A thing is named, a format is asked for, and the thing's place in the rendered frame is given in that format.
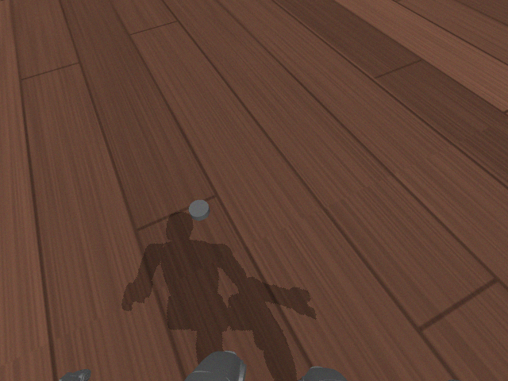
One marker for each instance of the tin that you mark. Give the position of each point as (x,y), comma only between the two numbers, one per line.
(199,210)

